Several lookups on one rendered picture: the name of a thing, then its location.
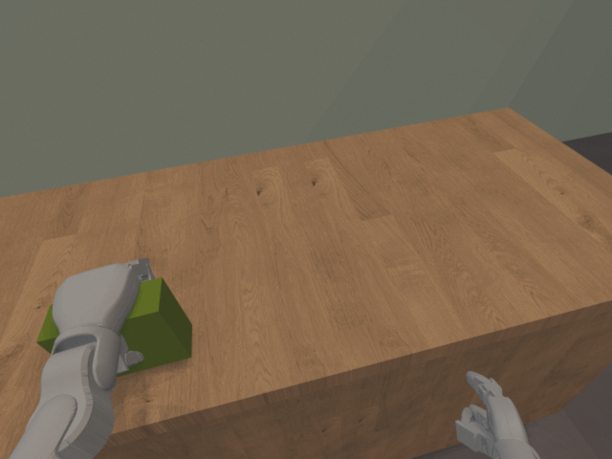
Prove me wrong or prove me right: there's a right robot hand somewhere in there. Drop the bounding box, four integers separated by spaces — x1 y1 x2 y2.
455 371 529 458

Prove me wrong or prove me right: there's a robot left forearm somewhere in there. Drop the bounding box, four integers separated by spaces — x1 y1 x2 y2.
9 326 121 459

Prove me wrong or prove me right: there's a table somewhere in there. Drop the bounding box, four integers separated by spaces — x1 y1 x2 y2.
0 107 612 459

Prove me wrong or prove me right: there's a left robot hand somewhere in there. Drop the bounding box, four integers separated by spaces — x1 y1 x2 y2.
53 258 156 374

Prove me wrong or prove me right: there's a sponge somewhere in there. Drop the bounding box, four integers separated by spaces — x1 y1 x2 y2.
36 277 192 377

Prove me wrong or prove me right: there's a robot right forearm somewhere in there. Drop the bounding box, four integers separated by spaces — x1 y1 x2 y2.
492 439 540 459

